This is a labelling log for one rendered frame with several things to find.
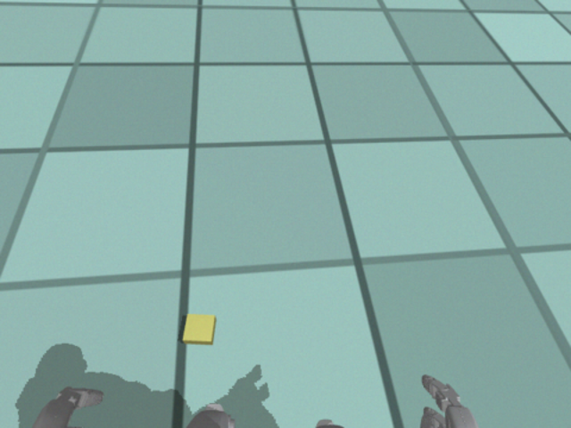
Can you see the left robot hand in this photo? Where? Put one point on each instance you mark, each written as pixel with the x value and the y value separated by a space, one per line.
pixel 57 413

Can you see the right robot hand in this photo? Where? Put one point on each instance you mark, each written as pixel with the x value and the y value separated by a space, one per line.
pixel 447 399

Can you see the small box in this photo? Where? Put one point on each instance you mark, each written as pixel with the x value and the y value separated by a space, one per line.
pixel 199 329

